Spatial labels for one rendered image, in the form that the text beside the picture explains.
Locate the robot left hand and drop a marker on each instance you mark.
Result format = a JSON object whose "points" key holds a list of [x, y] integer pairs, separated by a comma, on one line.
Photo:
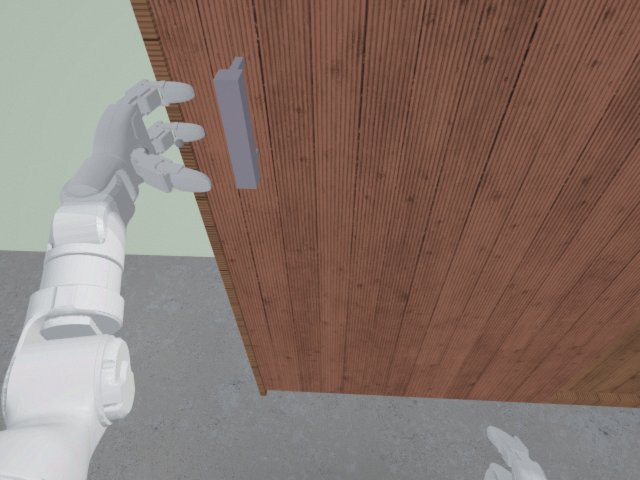
{"points": [[121, 133]]}

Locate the robot right hand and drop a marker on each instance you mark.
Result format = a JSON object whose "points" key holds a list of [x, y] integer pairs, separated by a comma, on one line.
{"points": [[516, 456]]}

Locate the left robot upper arm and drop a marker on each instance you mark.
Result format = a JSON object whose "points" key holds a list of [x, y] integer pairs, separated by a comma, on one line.
{"points": [[62, 394]]}

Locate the wardrobe door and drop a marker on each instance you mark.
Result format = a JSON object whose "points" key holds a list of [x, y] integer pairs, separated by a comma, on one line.
{"points": [[449, 194], [615, 370]]}

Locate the robot left forearm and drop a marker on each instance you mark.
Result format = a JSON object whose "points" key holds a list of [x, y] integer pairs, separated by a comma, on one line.
{"points": [[79, 293]]}

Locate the handle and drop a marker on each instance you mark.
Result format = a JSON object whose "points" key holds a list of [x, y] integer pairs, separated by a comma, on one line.
{"points": [[235, 114]]}

